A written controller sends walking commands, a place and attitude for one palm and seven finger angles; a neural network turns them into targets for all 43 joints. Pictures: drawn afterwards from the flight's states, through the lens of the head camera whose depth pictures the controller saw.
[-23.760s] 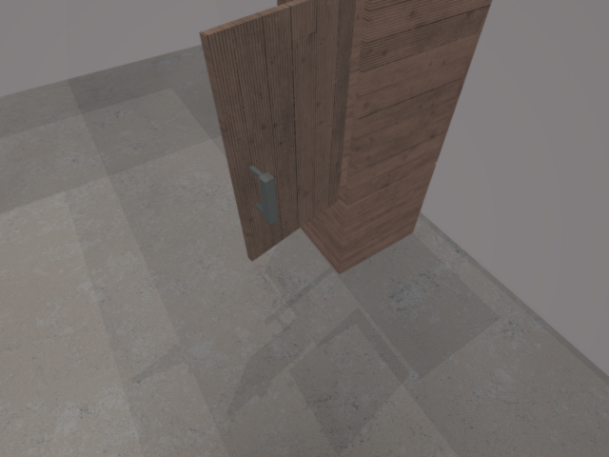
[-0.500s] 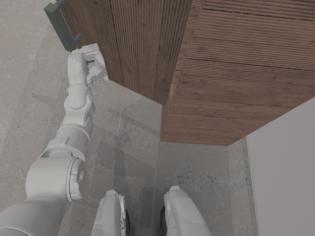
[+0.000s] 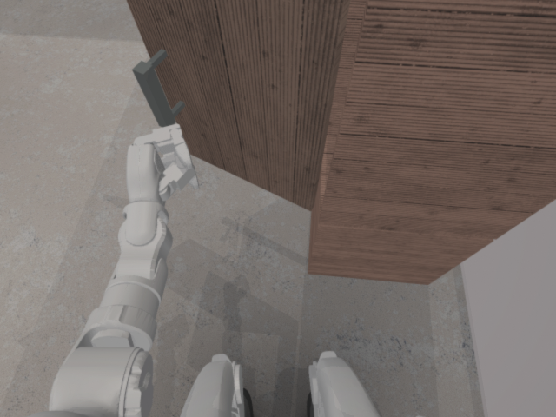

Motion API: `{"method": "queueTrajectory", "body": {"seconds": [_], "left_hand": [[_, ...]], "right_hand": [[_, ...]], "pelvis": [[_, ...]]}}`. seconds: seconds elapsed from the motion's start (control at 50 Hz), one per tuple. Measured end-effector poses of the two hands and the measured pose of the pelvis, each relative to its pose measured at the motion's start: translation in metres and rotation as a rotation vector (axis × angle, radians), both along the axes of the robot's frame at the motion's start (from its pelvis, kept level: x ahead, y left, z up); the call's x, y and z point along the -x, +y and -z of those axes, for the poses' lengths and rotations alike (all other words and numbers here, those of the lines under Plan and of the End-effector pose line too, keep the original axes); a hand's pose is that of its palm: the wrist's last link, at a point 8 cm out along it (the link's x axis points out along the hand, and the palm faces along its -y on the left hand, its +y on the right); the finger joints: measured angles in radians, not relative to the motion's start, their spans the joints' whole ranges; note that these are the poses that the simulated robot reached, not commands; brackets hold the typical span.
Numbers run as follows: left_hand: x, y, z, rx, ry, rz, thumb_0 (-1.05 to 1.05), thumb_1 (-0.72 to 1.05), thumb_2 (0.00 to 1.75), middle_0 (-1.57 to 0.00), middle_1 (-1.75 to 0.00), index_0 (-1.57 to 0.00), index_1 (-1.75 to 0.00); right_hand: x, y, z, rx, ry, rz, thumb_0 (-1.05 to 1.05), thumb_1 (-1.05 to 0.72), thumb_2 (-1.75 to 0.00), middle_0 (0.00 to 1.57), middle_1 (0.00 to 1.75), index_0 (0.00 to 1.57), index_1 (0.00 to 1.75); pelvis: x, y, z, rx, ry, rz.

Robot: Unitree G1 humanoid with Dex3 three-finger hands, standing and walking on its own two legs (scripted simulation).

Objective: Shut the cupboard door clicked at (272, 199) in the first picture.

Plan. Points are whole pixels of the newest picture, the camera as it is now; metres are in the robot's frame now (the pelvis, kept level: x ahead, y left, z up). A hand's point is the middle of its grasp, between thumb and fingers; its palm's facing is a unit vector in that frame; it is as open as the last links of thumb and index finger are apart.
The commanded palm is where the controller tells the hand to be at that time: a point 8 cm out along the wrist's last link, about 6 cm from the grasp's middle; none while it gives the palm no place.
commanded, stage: draw the hand back to the body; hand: left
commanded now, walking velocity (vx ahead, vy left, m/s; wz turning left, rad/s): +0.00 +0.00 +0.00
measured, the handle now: (163, 90) +0.65 +0.18 +0.01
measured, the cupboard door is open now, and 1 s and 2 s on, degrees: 67 67 67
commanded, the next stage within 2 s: step back with the hand held close in 1.38 s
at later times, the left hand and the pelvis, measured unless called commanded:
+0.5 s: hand (72, 234) +0.31 +0.19 +0.16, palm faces +0.11 -0.97 -0.22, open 3.1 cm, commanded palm +0.28 +0.24 +0.18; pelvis +0.02 +0.01 +0.09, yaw +1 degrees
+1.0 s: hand out of the picture +0.23 +0.29 +0.27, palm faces +0.48 -0.77 -0.42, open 6.1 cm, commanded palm +0.17 +0.32 +0.29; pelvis +0.05 +0.01 +0.11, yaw +3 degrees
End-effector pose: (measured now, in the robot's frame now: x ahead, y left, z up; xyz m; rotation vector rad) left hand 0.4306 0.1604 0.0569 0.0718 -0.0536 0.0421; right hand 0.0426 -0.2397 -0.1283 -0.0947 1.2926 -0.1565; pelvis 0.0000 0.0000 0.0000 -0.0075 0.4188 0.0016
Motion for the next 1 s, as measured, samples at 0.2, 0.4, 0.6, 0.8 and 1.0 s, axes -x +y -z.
{"method": "queueTrajectory", "body": {"seconds": [0.2,0.4,0.6,0.8,1.0], "left_hand": [[0.062,0.034,-0.054,0.051,-0.023,-0.017,0.02,0.90,0.90,-1.30,-1.50,-1.30,-1.50],[0.114,0.046,-0.086,-0.064,0.070,0.030,0.01,0.90,0.90,-1.21,-1.41,-1.21,-1.40],[0.163,0.102,-0.142,-0.180,0.098,-0.207,0.02,0.90,0.90,-0.98,-1.15,-0.98,-1.15],[0.207,0.126,-0.178,-0.234,0.077,-0.314,0.01,0.90,0.90,-0.71,-0.86,-0.71,-0.85],[0.250,0.157,-0.234,-0.396,-0.036,-0.470,0.02,0.90,0.90,-0.44,-0.56,-0.44,-0.55]], "right_hand": [[-0.047,-0.009,-0.065,0.093,-0.177,-0.053,0.00,-0.91,-0.90,0.21,0.30,0.20,0.30],[-0.122,-0.005,-0.120,0.121,-0.427,-0.040,0.01,-0.91,-0.90,0.20,0.30,0.20,0.30],[-0.180,0.044,-0.157,0.058,-0.561,-0.137,0.01,-0.91,-0.90,0.20,0.30,0.20,0.30],[-0.197,0.063,-0.168,0.015,-0.608,-0.204,0.01,-0.90,-0.90,0.21,0.30,0.20,0.30],[-0.193,0.051,-0.162,0.027,-0.600,-0.214,0.01,-0.91,-0.90,0.21,0.30,0.20,0.30]], "pelvis": [[-0.007,0.000,-0.045,0.011,-0.150,-0.036],[-0.017,0.008,-0.073,-0.002,-0.268,-0.017],[-0.029,0.012,-0.100,-0.006,-0.390,-0.040],[-0.041,0.015,-0.112,-0.012,-0.449,-0.041],[-0.046,0.015,-0.114,-0.011,-0.467,-0.043]]}}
